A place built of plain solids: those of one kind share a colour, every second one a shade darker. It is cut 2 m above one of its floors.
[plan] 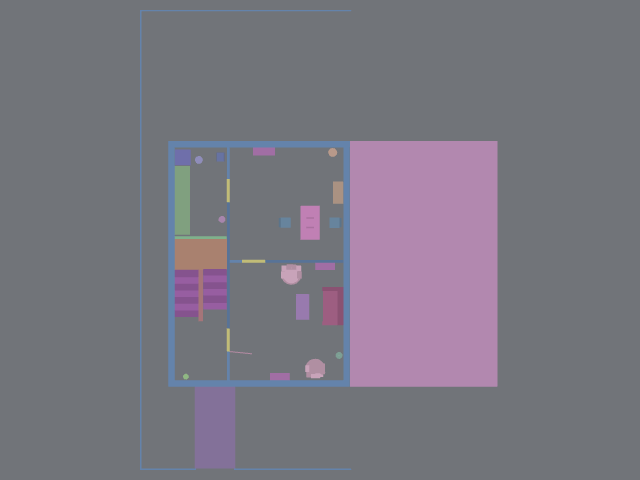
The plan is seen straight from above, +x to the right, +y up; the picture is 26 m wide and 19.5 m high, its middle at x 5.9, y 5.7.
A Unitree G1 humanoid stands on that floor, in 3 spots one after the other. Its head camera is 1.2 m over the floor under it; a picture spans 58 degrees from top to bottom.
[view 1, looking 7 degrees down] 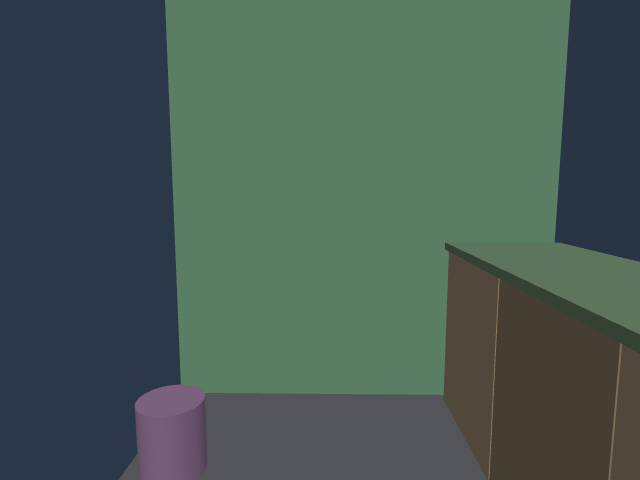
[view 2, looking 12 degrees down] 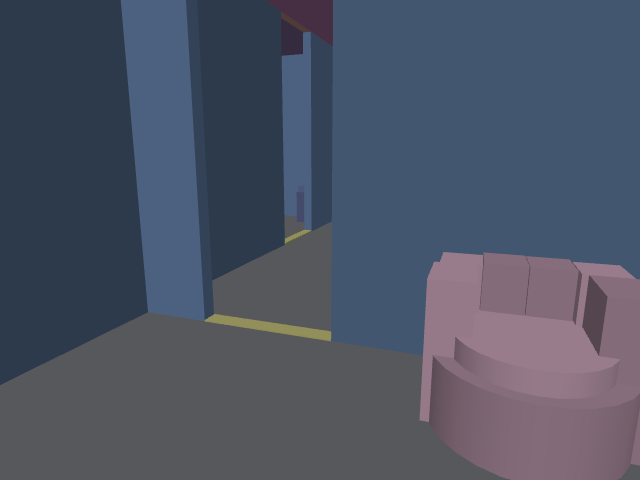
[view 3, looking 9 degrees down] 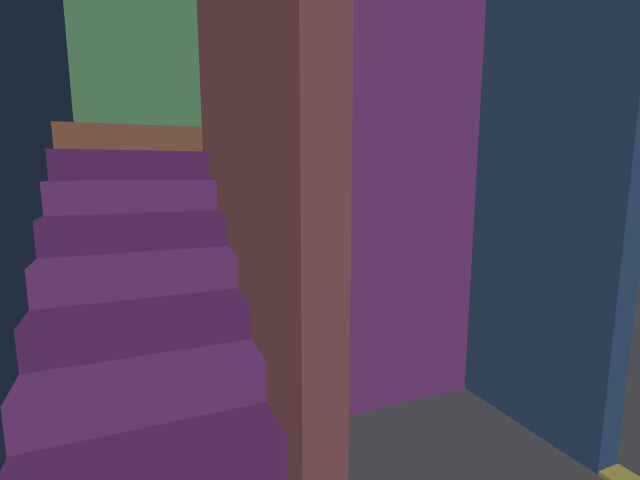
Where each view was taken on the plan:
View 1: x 1.26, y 8.26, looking -89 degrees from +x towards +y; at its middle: landing_end_wall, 2.42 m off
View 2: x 4.49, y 2.35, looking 110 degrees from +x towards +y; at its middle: ground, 5.77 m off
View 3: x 0.48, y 1.10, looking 67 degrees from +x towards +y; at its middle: stair_spine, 1.43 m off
